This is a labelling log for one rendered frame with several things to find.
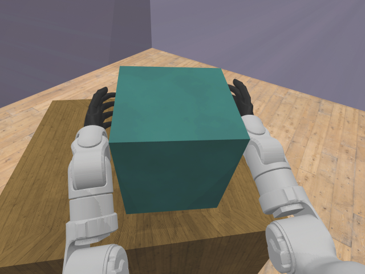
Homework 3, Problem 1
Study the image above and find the robot right hand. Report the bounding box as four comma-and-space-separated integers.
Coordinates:
228, 79, 254, 116

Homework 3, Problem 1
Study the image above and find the robot right upper arm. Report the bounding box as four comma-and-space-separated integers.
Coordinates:
265, 214, 365, 274

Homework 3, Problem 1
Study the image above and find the robot left hand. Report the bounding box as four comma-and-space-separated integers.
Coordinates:
84, 87, 116, 129

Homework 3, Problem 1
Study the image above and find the robot left upper arm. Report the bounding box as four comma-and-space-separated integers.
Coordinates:
64, 244, 129, 274

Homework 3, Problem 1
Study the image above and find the carton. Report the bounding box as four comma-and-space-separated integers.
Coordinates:
109, 66, 250, 214

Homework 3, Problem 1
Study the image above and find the robot left forearm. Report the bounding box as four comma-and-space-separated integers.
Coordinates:
62, 125, 118, 274

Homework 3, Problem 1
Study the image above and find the pedestal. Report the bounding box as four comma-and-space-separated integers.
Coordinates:
0, 98, 288, 274

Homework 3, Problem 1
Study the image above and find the robot right forearm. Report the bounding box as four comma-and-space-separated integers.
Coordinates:
241, 115, 336, 254

